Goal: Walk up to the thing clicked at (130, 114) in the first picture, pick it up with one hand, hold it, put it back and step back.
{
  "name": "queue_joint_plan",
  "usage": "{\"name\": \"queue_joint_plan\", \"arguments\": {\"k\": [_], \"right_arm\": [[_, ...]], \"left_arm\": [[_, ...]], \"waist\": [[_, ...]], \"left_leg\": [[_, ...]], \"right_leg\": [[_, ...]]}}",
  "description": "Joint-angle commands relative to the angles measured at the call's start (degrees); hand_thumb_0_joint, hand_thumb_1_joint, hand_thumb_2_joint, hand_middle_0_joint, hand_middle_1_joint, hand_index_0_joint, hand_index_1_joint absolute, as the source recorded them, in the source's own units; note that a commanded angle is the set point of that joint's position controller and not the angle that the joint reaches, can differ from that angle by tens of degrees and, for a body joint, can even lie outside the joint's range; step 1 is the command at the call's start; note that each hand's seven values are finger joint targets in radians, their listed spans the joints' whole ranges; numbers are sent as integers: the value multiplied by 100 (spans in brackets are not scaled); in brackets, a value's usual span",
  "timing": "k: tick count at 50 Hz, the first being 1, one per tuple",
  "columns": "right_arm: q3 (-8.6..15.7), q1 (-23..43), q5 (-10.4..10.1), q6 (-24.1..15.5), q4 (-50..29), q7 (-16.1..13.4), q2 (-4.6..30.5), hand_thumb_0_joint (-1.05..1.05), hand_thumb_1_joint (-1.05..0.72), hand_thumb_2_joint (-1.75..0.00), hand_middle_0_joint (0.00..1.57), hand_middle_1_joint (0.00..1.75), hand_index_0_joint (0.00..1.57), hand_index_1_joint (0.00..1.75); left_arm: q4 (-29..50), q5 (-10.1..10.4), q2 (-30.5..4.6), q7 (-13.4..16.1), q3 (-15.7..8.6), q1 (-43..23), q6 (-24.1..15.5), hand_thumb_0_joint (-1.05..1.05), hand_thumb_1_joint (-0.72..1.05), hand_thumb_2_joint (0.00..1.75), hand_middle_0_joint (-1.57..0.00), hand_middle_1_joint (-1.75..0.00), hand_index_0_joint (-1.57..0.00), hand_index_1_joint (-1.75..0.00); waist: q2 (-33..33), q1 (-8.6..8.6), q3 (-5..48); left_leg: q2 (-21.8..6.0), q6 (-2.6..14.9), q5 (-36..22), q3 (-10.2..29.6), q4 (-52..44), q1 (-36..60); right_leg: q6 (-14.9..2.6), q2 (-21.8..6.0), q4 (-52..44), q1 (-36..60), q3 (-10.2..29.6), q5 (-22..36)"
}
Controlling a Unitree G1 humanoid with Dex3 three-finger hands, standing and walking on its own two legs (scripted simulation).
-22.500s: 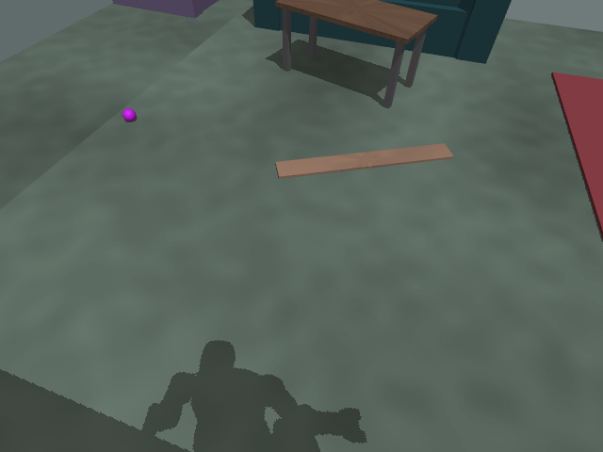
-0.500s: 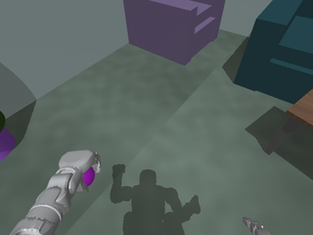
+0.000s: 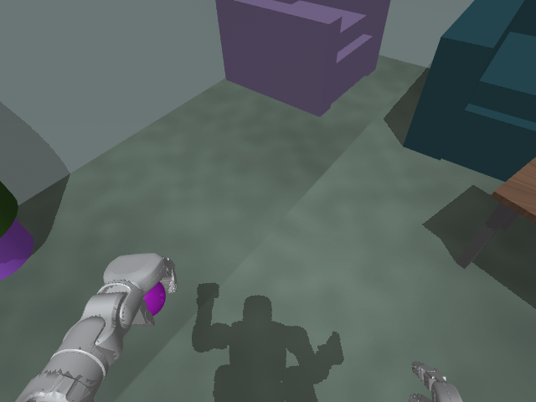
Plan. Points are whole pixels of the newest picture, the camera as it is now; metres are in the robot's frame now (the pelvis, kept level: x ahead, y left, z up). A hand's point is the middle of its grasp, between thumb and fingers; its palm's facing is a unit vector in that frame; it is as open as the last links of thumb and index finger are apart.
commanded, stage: hold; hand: left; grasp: from above
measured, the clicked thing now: (144, 297) +0.31 +0.23 -0.07
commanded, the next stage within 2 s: crouch in 0.50 s
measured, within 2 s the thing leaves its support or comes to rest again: neither
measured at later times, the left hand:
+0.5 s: hand (146, 295) +0.30 +0.22 -0.04, palm faces -0.45 -0.06 -0.89, open 7.9 cm
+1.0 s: hand (154, 313) +0.30 +0.23 -0.12, palm faces -0.48 -0.01 -0.88, open 7.8 cm
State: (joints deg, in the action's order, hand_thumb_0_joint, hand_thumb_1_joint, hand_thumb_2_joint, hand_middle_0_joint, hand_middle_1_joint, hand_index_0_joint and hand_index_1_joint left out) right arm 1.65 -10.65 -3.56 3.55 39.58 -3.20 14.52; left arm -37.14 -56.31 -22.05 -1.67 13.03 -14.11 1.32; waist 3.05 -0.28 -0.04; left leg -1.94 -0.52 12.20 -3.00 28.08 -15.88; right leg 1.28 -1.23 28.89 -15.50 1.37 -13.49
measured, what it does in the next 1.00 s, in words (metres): stands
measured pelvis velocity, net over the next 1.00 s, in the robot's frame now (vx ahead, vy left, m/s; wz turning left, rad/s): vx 0.00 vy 0.00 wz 0.02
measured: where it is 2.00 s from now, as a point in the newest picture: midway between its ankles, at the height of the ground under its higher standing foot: outside the picture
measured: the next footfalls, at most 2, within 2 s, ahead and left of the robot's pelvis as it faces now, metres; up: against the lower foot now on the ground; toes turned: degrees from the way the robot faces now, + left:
none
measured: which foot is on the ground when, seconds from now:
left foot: down 0.00-1.00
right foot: down 0.00-1.00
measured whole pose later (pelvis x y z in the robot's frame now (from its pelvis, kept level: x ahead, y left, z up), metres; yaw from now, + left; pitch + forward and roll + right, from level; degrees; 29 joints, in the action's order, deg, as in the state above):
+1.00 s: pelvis +0.00 +0.00 -0.02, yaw +1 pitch +8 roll +0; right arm 3.1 -10.9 -1.2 3.8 40.8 -1.3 14.7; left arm -54.5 -63.1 -20.9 11.4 11.2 -20.4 -3.3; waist 0.4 1.9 1.9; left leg -2.2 -0.9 17.1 -1.3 40.5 -31.3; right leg 1.0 -1.2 40.8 -30.1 0.1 -18.6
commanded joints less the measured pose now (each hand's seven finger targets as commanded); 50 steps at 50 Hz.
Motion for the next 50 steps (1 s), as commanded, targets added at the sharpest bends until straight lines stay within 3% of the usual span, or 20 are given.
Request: {"name": "queue_joint_plan", "arguments": {"k": [1,4,7,8,10,11,14,15,18,20,22,29,30,31,35,39,44,49,50], "right_arm": [[204,563,-7,-272,-767,-44,731,0,-91,-90,20,30,20,30],[208,543,-7,-265,-770,-42,701,0,-91,-90,20,30,20,30],[238,503,4,-262,-730,-47,732,0,-91,-90,20,30,20,30],[223,496,-6,-272,-737,-42,706,0,-91,-90,20,30,20,30],[242,444,-4,-263,-700,-45,732,0,-90,-90,20,30,20,30],[235,481,-9,-259,-688,-48,719,0,-91,-90,20,30,20,30],[251,462,0,-249,-677,-39,703,0,-91,-90,20,30,20,30],[269,459,0,-244,-678,-42,722,0,-91,-90,20,30,20,30],[264,484,0,-234,-682,-37,709,0,-91,-90,20,30,20,30],[269,491,-1,-228,-689,-41,728,0,-91,-90,20,30,20,30],[254,509,3,-221,-714,-32,706,0,-91,-90,20,30,20,30],[271,471,4,-214,-745,-26,728,0,-90,-90,20,30,20,30],[269,466,1,-204,-725,-30,733,0,-90,-91,20,30,20,30],[280,454,-2,-201,-730,-25,745,0,-87,-89,20,30,20,30],[303,382,5,-175,-707,-17,733,0,-90,-90,20,30,20,30],[317,285,43,-121,-636,7,742,0,-90,-90,20,30,20,30],[364,45,173,-88,-400,73,775,0,-90,-90,20,30,20,30],[484,-367,304,-169,-216,192,852,0,-90,-90,20,30,20,30],[499,-440,333,-182,-230,213,871,0,-90,-90,20,30,20,30]], "left_arm": [[1162,-44,-1351,240,-742,-2047,-29,0,64,61,-92,-75,-99,-67],[1281,-56,-1200,222,-652,-1992,-50,0,65,62,-92,-76,-100,-68],[1350,-59,-1313,273,-754,-2143,-73,0,64,61,-91,-77,-99,-69],[1359,-46,-1196,275,-658,-2119,-75,0,65,60,-90,-78,-99,-69],[1286,-83,-1230,294,-686,-2086,-57,0,66,60,-92,-77,-100,-68],[1128,-81,-1273,315,-739,-1969,-38,0,67,60,-92,-77,-101,-68],[1152,-96,-1139,326,-629,-2005,-25,0,69,62,-93,-79,-102,-70],[1302,-95,-1282,330,-729,-2166,-40,0,69,62,-93,-79,-102,-70],[1277,-73,-1124,315,-578,-2065,-33,0,71,64,-96,-77,-104,-69],[1190,-53,-1277,325,-747,-1975,-17,0,70,62,-95,-77,-103,-69],[1184,-76,-1143,314,-627,-1939,-23,0,69,63,-96,-76,-103,-68],[1394,-61,-1220,327,-657,-2198,-69,0,71,63,-95,-79,-104,-70],[1094,-103,-1234,343,-705,-1995,-30,0,75,65,-93,-85,-105,-73],[1184,-75,-1247,343,-753,-1926,-41,0,67,59,-85,-82,-97,-68],[949,-154,-1112,399,-685,-1747,-77,0,65,63,-93,-75,-100,-68],[592,-252,-1080,635,-700,-1785,-246,0,65,62,-93,-74,-100,-67],[-256,-506,-1049,1251,-712,-2258,-417,0,68,64,-96,-72,-103,-66],[-1027,-817,-833,1901,-646,-2936,-555,0,69,65,-99,-71,-104,-66],[-1150,-940,-1016,2041,-773,-3060,-566,0,68,66,-98,-73,-104,-67]], "waist": [[-218,-25,1307],[-172,17,1455],[-91,-21,1542],[-94,5,1561],[-161,38,1625],[-195,-48,1506],[-240,30,1506],[-100,9,1668],[-103,12,1585],[-129,-36,1546],[-267,-17,1398],[-30,-34,1616],[-104,2,1524],[-156,-37,1552],[-443,30,1378],[-491,95,1235],[-445,277,1342],[-246,514,2004],[-111,487,2156]], "left_leg": [[255,117,-419,56,-427,693],[235,115,-610,55,-401,814],[223,95,-693,74,-393,880],[223,95,-772,68,-388,896],[228,113,-918,50,-344,922],[231,104,-942,63,-363,837],[240,117,-935,42,-338,868],[245,115,-998,30,-328,942],[226,101,-1082,55,-343,978],[219,99,-1034,68,-357,925],[252,121,-876,45,-371,829],[218,94,-996,64,-385,969],[235,103,-1033,54,-371,957],[224,101,-1084,58,-358,946],[261,147,-1122,42,-281,782],[295,143,-958,40,-166,573],[290,96,-646,68,382,64],[225,19,-497,138,1754,-956],[235,15,-382,119,2028,-1339]], "right_leg": [[-161,243,-620,91,-102,293],[-167,257,-548,90,-97,501],[-178,267,-539,131,-123,558],[-179,266,-513,124,-116,643],[-160,264,-505,173,-108,814],[-166,267,-510,189,-138,795],[-153,250,-518,157,-112,832],[-154,243,-511,203,-102,908],[-168,251,-504,192,-126,966],[-170,260,-539,188,-146,884],[-153,231,-590,200,-121,779],[-181,255,-527,240,-142,869],[-172,239,-544,200,-126,913],[-168,248,-530,263,-139,947],[-127,220,-530,203,-127,1075],[-125,186,-438,-13,-101,947],[-146,184,29,-706,-132,639],[-200,209,1314,-2087,-166,486],[-208,203,1564,-2294,-152,400]]}}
